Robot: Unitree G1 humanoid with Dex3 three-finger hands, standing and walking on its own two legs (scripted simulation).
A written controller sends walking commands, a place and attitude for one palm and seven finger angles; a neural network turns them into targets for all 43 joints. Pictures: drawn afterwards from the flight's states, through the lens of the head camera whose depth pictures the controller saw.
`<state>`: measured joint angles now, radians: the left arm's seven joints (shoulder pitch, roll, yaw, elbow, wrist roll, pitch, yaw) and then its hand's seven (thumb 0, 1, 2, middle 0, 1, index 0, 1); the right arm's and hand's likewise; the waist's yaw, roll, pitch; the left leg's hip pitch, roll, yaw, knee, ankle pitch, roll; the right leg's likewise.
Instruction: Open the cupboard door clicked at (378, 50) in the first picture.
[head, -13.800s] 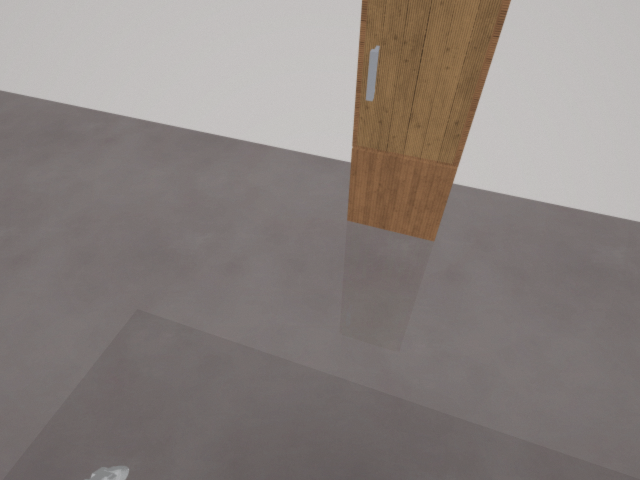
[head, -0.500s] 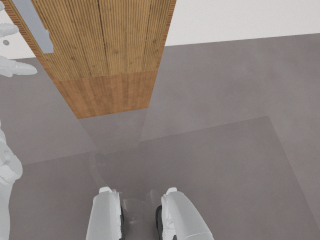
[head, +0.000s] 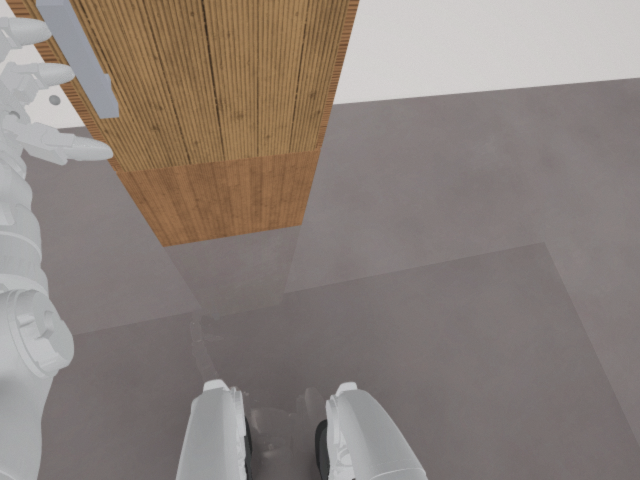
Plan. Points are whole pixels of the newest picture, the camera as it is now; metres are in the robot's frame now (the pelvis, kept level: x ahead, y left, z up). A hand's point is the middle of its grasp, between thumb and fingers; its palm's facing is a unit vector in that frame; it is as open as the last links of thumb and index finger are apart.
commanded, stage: slide the fingers in behind the handle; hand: left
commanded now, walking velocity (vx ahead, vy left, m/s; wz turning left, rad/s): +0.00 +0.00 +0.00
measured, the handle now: (84, 49) +0.59 +0.24 +0.07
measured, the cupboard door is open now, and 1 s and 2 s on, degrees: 0 0 4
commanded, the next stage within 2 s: close the thumb around the handle in 0.84 s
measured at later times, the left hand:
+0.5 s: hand (98, 90) +0.55 +0.22 +0.06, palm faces +0.15 -0.99 -0.01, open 13.9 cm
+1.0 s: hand (91, 91) +0.54 +0.23 +0.06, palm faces +0.16 -0.99 -0.01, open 13.9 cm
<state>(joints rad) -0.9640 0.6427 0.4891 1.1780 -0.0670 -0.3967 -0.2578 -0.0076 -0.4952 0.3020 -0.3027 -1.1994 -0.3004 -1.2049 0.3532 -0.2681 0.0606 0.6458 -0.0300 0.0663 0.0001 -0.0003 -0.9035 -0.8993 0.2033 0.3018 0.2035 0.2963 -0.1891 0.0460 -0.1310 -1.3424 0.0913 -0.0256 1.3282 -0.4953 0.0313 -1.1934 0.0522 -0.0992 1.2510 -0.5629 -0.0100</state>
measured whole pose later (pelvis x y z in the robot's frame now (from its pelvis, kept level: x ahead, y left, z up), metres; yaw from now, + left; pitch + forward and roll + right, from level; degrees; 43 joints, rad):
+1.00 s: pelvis +0.00 +0.00 +0.00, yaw +0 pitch +29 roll -6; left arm -0.99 0.60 0.47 1.20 -0.04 -0.43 -0.17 -0.01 -0.49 0.30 -0.30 -1.20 -0.30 -1.21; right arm 0.35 -0.26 0.05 0.64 -0.04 0.07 0.01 0.00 -0.90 -0.90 0.20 0.30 0.20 0.30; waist -0.21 0.05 -0.14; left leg -1.35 0.09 -0.02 1.33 -0.51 0.02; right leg -1.20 0.06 -0.09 1.27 -0.58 -0.02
